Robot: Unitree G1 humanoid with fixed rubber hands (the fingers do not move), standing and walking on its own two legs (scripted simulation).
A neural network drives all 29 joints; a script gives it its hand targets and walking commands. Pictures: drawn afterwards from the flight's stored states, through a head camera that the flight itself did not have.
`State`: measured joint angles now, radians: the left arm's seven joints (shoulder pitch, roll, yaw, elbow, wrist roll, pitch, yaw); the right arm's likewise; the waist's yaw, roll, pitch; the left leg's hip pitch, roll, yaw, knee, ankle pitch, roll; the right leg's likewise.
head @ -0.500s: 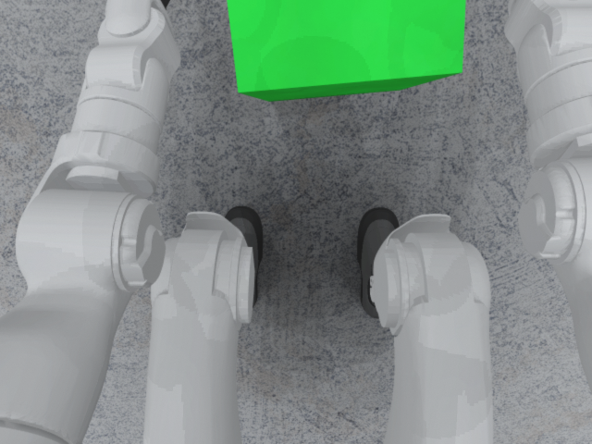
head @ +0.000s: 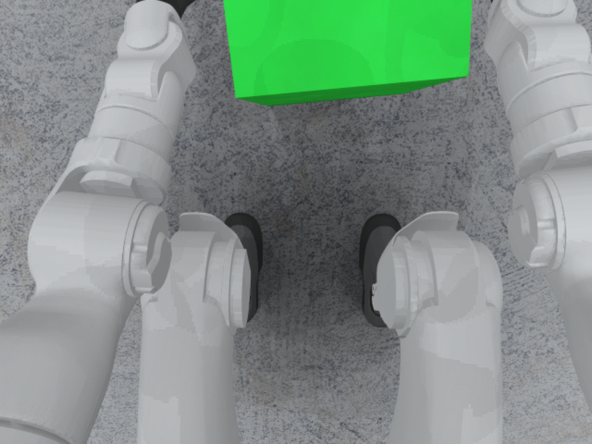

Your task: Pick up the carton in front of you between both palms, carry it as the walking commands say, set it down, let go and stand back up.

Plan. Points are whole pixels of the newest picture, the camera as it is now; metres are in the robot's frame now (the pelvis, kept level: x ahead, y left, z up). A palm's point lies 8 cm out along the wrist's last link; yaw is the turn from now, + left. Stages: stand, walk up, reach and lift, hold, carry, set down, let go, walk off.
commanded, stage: reach and lift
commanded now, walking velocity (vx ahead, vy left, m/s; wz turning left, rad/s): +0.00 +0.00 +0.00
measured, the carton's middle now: (335, 5) +0.54 -0.04 -0.25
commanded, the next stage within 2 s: none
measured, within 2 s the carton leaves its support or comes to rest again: leaves its support in 0.40 s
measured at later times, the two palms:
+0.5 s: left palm out of the picture +0.54 +0.11 -0.14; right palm out of the picture +0.54 -0.19 -0.16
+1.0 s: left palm out of the picture +0.50 +0.11 +0.05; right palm out of the picture +0.49 -0.19 +0.05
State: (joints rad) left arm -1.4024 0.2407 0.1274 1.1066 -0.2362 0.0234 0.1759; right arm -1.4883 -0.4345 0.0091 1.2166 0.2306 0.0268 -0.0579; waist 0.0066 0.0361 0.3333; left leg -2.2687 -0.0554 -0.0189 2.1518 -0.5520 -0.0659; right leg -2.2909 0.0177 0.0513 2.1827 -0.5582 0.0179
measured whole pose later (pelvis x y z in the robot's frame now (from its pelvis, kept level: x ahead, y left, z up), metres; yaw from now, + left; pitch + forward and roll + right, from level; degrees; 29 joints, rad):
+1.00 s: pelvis +0.00 +0.01 +0.11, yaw -3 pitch +42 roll +2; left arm -1.04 -0.05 0.53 0.68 0.20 0.34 0.10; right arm -1.11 -0.09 -0.40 0.81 -0.21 0.35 -0.03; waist 0.00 0.02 -0.14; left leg -2.02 -0.13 -0.09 1.78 -0.50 -0.09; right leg -2.04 0.10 0.10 1.78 -0.47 0.06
